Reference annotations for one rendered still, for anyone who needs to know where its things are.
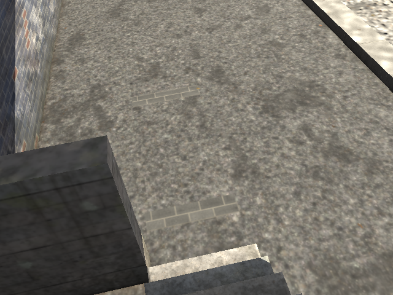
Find stairs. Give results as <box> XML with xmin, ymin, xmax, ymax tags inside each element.
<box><xmin>144</xmin><ymin>244</ymin><xmax>302</xmax><ymax>295</ymax></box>

